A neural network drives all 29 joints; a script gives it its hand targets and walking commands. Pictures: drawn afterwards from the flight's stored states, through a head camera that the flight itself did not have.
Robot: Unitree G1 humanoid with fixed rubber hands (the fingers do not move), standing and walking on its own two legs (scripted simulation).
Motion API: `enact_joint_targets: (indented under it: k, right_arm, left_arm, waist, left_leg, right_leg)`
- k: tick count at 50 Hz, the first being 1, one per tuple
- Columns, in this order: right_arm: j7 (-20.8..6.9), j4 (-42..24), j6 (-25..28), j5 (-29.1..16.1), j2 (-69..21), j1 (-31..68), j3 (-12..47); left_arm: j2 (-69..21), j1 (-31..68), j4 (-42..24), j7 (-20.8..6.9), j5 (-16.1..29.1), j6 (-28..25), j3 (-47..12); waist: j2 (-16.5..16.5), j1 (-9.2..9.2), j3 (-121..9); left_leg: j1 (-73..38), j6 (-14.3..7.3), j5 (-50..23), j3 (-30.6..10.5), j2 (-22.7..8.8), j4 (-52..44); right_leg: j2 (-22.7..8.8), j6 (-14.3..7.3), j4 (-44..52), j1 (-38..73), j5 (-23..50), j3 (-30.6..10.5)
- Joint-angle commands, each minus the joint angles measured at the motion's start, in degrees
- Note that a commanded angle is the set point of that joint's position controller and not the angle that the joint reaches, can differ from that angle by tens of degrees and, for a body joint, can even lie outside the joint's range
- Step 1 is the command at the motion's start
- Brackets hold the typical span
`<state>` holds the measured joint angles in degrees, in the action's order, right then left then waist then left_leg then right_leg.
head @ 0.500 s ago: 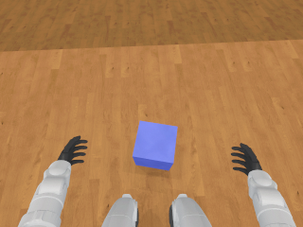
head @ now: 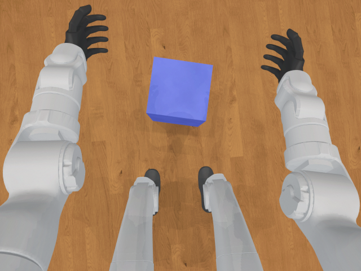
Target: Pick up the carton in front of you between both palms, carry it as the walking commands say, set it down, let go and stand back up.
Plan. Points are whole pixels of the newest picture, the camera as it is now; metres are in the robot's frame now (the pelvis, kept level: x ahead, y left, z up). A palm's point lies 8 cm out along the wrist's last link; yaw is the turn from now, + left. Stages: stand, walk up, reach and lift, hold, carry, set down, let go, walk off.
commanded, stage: reach and lift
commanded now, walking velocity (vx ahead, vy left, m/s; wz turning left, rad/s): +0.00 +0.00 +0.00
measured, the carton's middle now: (178, 96) +0.53 -0.02 -0.54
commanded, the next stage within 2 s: none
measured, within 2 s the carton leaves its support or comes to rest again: leaves its support in 1.92 s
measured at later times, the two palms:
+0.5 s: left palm (117, 65) +0.56 +0.16 -0.26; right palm (251, 82) +0.50 -0.21 -0.25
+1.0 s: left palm (130, 87) +0.55 +0.16 -0.45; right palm (230, 98) +0.50 -0.20 -0.45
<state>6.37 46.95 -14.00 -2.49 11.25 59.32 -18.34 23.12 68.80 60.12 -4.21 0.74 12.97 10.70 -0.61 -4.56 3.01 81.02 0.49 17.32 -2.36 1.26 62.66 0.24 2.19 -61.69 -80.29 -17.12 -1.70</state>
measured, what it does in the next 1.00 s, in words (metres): lowers itself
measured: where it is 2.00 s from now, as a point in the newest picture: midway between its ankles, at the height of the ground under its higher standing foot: (180, 199)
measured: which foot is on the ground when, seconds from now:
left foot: down 0.00-1.00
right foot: down 0.00-1.00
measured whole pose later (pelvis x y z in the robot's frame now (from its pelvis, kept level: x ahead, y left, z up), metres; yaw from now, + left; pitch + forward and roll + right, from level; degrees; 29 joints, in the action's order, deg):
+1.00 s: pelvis -0.03 +0.00 -0.27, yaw -3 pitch +40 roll -3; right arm 8.4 62.3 -5.4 -10.2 15.4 84.0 -13.9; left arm 28.1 92.1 71.1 2.5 9.9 6.1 0.4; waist 1.0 -3.8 19.7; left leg 130.5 1.9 31.5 -3.7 3.0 121.6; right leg 3.2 4.6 -119.0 -129.7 -29.8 -1.9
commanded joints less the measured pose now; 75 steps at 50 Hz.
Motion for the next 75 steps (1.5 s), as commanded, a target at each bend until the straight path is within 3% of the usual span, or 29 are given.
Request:
enact_joint_targets:
  k: [1,4,9,14,17,21,28,32,33,34,38,43,47,52,57,59,63,66,70,75]
  right_arm:
    - [0.29,-5.24,1.00,3.98,4.14,19.22,-5.62]
    - [0.07,-6.58,2.16,6.19,3.29,19.73,-8.11]
    - [-1.13,-8.91,5.17,7.58,2.07,15.22,-9.83]
    - [-2.69,-4.63,9.48,8.56,-1.03,9.21,-10.97]
    - [-2.88,-3.00,11.08,8.61,-1.34,7.92,-10.55]
    - [-1.96,-3.75,11.99,6.25,0.53,9.70,-8.66]
    - [1.41,-6.92,11.12,-3.16,6.26,16.24,0.70]
    - [2.43,-4.96,9.52,-6.62,8.16,20.61,2.76]
    - [2.60,-3.75,9.12,-7.48,9.07,23.13,3.34]
    - [2.60,-2.45,8.77,-7.87,9.52,25.00,3.31]
    - [2.81,0.50,7.93,-8.50,10.47,29.97,3.57]
    - [2.51,7.24,8.55,-7.94,11.59,35.35,3.73]
    - [1.95,11.71,10.08,-7.50,11.88,38.15,3.90]
    - [2.27,9.90,12.15,-7.43,12.71,41.25,5.08]
    - [2.90,9.02,12.65,-10.96,11.46,40.18,8.53]
    - [3.07,9.98,12.51,-11.35,10.66,37.88,8.82]
    - [3.12,13.25,12.27,-9.62,9.35,33.11,7.09]
    - [2.99,12.09,12.56,-8.29,9.49,34.56,5.85]
    - [3.08,10.56,12.74,-8.41,9.84,37.65,5.97]
    - [2.73,9.67,12.27,-9.85,4.73,42.65,9.58]
  left_arm:
    - [7.48,22.93,-2.06,-0.72,-3.78,-0.86,3.55]
    - [6.44,24.63,-3.16,-0.53,-6.25,-1.66,5.39]
    - [3.07,22.42,-7.00,0.58,-8.73,-3.79,7.14]
    - [-3.43,14.63,-5.52,1.56,-9.81,-6.83,8.30]
    - [-4.18,12.29,-4.73,2.61,-9.78,-7.98,9.32]
    - [-0.84,13.54,-6.87,4.65,-8.10,-9.40,7.46]
    - [6.08,20.26,-10.46,6.96,2.30,-9.10,-2.77]
    - [8.12,25.56,-9.25,7.10,7.05,-7.77,-6.41]
    - [9.54,27.49,-6.77,7.07,7.74,-7.30,-6.21]
    - [9.01,28.41,-6.04,7.02,7.97,-6.99,-6.48]
    - [10.50,34.13,-3.16,7.08,8.59,-6.40,-8.55]
    - [11.06,38.00,3.62,6.99,9.01,-6.87,-9.17]
    - [11.18,39.78,7.36,6.63,9.22,-8.28,-9.93]
    - [12.54,43.15,3.81,7.14,10.11,-10.45,-10.23]
    - [11.85,40.64,3.97,8.17,11.43,-11.04,-11.46]
    - [10.99,38.07,5.24,8.19,11.43,-10.82,-11.82]
    - [8.52,35.32,5.88,7.67,11.74,-10.54,-12.69]
    - [7.57,36.37,4.65,7.47,11.66,-10.59,-12.52]
    - [6.73,39.07,3.63,7.71,11.58,-10.48,-12.93]
    - [3.10,41.78,5.16,7.69,11.79,-9.91,-14.27]
  waist:
    - [-3.65,-1.49,-54.01]
    - [-4.95,-1.77,-58.65]
    - [-7.64,-1.62,-66.69]
    - [-6.83,-1.49,-59.38]
    - [-5.76,-0.85,-56.89]
    - [-5.58,0.42,-62.64]
    - [-4.50,-0.25,-76.13]
    - [-5.08,-0.64,-74.17]
    - [-4.55,-0.25,-70.23]
    - [-5.51,0.21,-67.18]
    - [-6.68,-0.82,-65.54]
    - [-5.36,-0.65,-56.07]
    - [-4.72,-0.56,-49.50]
    - [-3.32,-0.83,-52.20]
    - [-4.01,1.31,-57.73]
    - [-4.15,1.47,-57.02]
    - [-4.11,-0.26,-53.16]
    - [-4.44,-0.97,-51.04]
    - [-4.81,-0.49,-50.21]
    - [-2.58,1.02,-48.62]
  left_leg:
    - [-24.87,1.16,0.18,3.49,2.80,-5.33]
    - [-27.22,1.27,-6.78,3.25,3.17,-4.20]
    - [-34.48,1.35,-25.45,1.58,2.97,0.20]
    - [-22.92,1.18,-33.08,-0.41,2.27,6.80]
    - [-14.22,1.28,-31.30,-0.79,2.16,12.35]
    - [-5.18,1.76,-26.22,0.22,2.54,20.05]
    - [-0.20,2.01,-21.28,2.39,2.66,33.60]
    - [3.19,1.97,-13.18,3.48,2.00,38.91]
    - [3.91,1.56,-7.56,3.47,1.44,39.77]
    - [6.42,1.76,-5.23,3.71,1.19,40.23]
    - [6.90,1.60,-0.99,3.41,0.30,43.25]
    - [12.26,1.19,5.65,2.56,-0.58,46.29]
    - [16.04,1.08,5.06,1.73,-0.97,49.17]
    - [15.61,0.96,-1.90,1.49,-0.60,52.65]
    - [11.06,1.06,-8.55,2.21,-0.04,55.00]
    - [10.95,1.22,-8.63,2.26,0.11,54.88]
    - [13.66,1.44,-7.14,1.73,0.34,54.48]
    - [15.46,1.43,-5.38,1.46,0.41,54.24]
    - [15.24,1.37,-3.49,1.46,0.56,53.53]
    - [15.51,0.74,0.86,1.75,1.00,52.02]
  right_leg:
    - [3.28,2.41,4.54,20.44,1.56,6.45]
    - [3.95,2.69,3.55,19.45,7.12,6.76]
    - [4.90,2.40,0.70,13.44,18.60,6.94]
    - [4.62,2.14,-5.25,-1.27,23.73,5.86]
    - [4.19,2.27,-10.71,-8.54,22.51,5.45]
    - [3.90,2.51,-19.30,-8.06,22.69,4.85]
    - [3.93,3.45,-33.82,-1.81,24.25,5.99]
    - [3.46,3.17,-38.87,-5.10,16.65,6.34]
    - [2.98,3.10,-38.71,-9.96,8.87,6.35]
    - [2.74,2.87,-39.66,-11.29,7.09,6.41]
    - [1.98,2.38,-43.90,-13.52,3.19,6.96]
    - [0.94,2.13,-47.40,-16.75,-2.70,6.85]
    - [0.62,2.13,-50.54,-18.66,-2.15,6.02]
    - [1.10,2.12,-54.12,-15.00,5.85,5.45]
    - [2.06,2.06,-56.53,-11.19,12.09,5.58]
    - [2.40,2.01,-56.68,-10.88,12.16,5.78]
    - [2.64,1.81,-56.39,-13.13,10.76,5.96]
    - [2.47,1.67,-56.00,-15.55,9.12,5.75]
    - [2.32,1.52,-55.40,-16.38,6.95,5.72]
    - [2.90,1.53,-54.45,-14.77,2.54,6.09]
